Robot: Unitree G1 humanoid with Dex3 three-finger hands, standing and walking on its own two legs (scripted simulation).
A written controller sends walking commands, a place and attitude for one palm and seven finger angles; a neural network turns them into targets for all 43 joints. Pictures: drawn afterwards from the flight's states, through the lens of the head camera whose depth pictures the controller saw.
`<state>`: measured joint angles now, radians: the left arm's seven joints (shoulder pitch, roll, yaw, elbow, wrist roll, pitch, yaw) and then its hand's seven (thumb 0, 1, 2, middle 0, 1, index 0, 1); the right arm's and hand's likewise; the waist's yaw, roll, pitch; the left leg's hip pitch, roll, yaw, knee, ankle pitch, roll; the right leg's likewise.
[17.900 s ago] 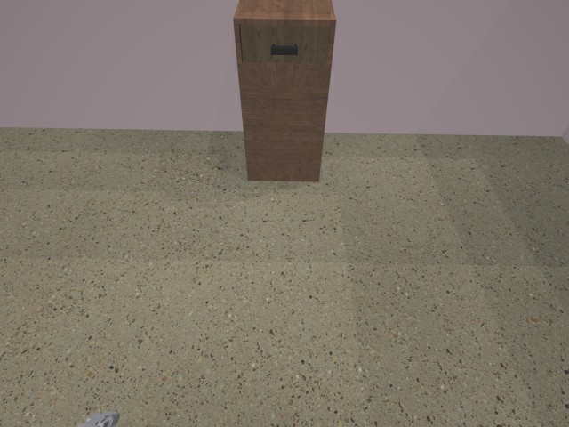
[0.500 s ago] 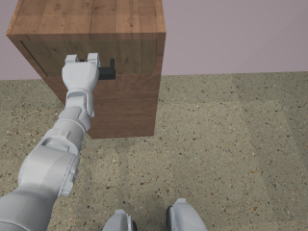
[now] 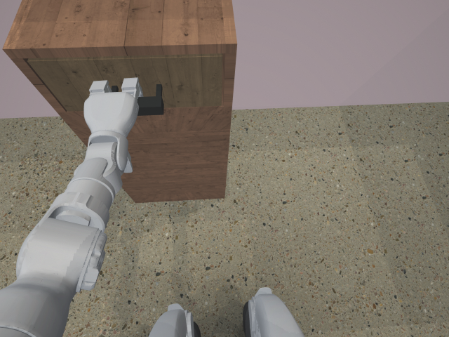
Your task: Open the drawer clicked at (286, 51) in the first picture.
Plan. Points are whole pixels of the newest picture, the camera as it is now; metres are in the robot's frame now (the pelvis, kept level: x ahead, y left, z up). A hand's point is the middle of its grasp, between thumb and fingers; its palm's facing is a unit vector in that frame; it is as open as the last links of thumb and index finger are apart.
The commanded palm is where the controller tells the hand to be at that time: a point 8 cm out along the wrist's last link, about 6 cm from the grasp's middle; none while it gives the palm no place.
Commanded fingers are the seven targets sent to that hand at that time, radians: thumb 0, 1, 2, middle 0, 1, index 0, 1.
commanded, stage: lower the fingers behind the handle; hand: left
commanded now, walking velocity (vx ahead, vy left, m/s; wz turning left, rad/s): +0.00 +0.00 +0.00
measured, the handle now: (136, 98) +0.56 +0.14 +0.02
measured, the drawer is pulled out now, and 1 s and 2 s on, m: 0.00 0.00 0.12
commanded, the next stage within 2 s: close the thumb around the handle in 0.06 s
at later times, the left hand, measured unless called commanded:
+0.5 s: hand (122, 127) +0.51 +0.17 -0.01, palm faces -0.03 -0.01 -1.00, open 10.8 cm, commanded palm +0.49 +0.15 +0.04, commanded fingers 0.00 0.51 0.73 -0.37 -1.31 -0.37 -1.31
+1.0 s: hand (122, 127) +0.51 +0.17 -0.01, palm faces -0.04 -0.01 -1.00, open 6.0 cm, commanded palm +0.48 +0.15 +0.04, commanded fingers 0.00 0.90 0.90 -0.40 -1.35 -0.40 -1.35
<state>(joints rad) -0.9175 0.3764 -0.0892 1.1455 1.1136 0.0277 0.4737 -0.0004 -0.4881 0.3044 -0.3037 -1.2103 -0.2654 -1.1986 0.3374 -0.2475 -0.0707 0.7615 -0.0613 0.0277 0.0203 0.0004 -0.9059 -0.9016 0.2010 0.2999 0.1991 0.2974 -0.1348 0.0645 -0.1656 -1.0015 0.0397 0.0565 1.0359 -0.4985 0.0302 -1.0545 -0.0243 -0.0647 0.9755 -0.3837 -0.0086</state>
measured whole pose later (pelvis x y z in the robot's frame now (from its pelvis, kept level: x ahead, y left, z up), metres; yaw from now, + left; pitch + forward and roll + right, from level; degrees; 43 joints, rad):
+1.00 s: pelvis +0.00 +0.00 +0.00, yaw +0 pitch +26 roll -2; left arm -0.94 0.37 -0.10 1.17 1.11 0.05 0.46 0.00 0.69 0.83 -0.35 -1.31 -0.33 -1.35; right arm 0.34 -0.24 -0.06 0.76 -0.06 0.02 0.01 0.00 -0.91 -0.90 0.20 0.30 0.20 0.30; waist -0.14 0.06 -0.17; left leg -0.99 0.04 0.06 1.03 -0.49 0.04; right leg -1.05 -0.03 -0.06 0.97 -0.38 0.00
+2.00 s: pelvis +0.01 +0.00 +0.03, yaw +0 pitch +18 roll -1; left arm -0.42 0.22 -0.19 0.77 1.13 0.09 0.51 0.00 0.70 0.83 -0.33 -1.34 -0.34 -1.35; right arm 0.21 -0.22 -0.07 0.69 -0.03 0.11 0.00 0.00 -0.91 -0.90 0.20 0.30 0.20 0.30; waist -0.01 0.05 -0.17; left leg -0.73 0.03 0.06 0.89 -0.47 0.02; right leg -0.80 -0.02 -0.05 0.86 -0.37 -0.01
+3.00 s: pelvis +0.01 -0.01 +0.03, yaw -1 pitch +14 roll +0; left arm 0.07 0.20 -0.23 0.32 1.14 0.12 0.54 0.03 0.72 0.82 -0.29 -1.35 -0.38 -1.35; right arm 0.13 -0.21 -0.03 0.62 -0.03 0.07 0.01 0.01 -0.91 -0.90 0.20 0.30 0.20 0.30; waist 0.04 0.04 -0.15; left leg -0.64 0.03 0.08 0.88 -0.48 0.01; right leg -0.73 -0.02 -0.03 0.88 -0.39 -0.02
